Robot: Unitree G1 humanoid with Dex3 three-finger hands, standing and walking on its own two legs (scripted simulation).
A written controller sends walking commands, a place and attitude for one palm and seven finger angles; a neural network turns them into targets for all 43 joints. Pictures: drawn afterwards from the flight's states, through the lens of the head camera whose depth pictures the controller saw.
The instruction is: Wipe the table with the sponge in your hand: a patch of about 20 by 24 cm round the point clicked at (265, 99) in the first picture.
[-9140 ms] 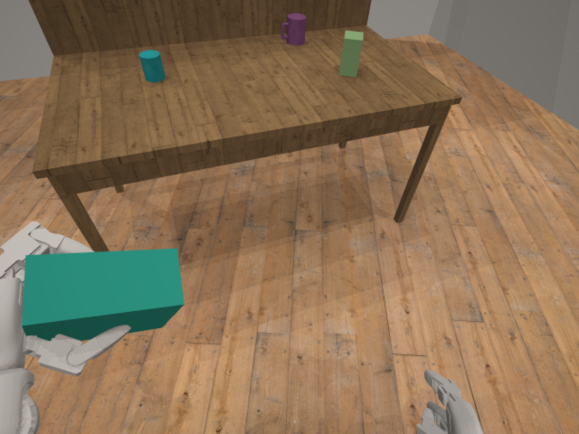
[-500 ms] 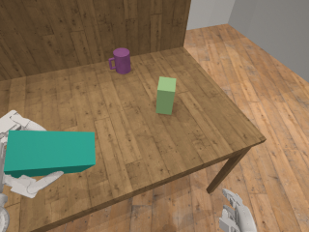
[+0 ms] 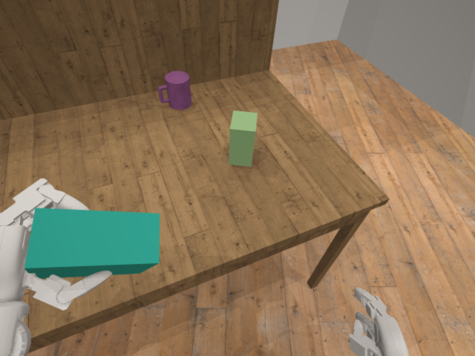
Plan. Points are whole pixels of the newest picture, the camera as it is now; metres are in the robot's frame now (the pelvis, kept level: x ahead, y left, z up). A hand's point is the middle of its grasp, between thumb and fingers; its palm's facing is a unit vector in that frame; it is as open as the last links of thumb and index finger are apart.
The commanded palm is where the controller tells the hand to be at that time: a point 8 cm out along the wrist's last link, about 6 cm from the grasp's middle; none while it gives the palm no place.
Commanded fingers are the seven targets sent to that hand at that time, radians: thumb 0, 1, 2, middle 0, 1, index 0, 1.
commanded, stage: come to a stop and stand still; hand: left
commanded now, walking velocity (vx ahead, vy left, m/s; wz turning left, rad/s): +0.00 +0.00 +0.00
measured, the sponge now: (115, 246) +0.23 +0.18 +0.13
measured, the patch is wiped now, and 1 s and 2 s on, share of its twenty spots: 0.00 0.00 0.00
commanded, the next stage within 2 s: look again from close up in 0.82 s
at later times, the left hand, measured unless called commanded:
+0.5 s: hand (21, 241) +0.21 +0.28 +0.16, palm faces +0.39 -0.84 -0.37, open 10.3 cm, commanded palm +0.15 +0.31 +0.18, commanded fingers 0.00 0.10 1.30 -1.20 -1.60 -1.20 -1.60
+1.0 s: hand (29, 227) +0.23 +0.28 +0.16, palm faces +0.37 -0.85 -0.38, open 10.3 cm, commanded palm +0.17 +0.31 +0.18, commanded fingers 0.00 0.10 1.30 -1.20 -1.60 -1.20 -1.60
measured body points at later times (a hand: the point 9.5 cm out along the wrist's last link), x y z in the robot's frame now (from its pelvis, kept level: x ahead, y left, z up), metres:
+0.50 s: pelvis +0.00 +0.02 +0.00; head +0.02 +0.06 +0.45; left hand +0.19 +0.32 +0.18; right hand +0.18 -0.18 -0.06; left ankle +0.03 +0.10 -0.74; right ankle +0.03 -0.10 -0.74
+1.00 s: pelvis +0.02 +0.03 +0.00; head +0.05 +0.06 +0.45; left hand +0.21 +0.32 +0.18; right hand +0.21 -0.19 -0.06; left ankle +0.03 +0.10 -0.74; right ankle +0.03 -0.10 -0.74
